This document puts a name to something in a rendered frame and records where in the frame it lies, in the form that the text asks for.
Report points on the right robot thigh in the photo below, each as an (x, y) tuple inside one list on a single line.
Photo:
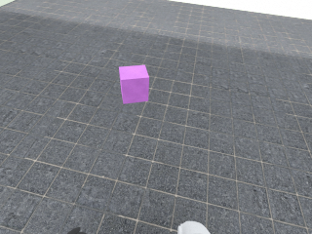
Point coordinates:
[(192, 227)]

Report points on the carton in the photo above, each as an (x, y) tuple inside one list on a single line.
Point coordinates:
[(134, 82)]

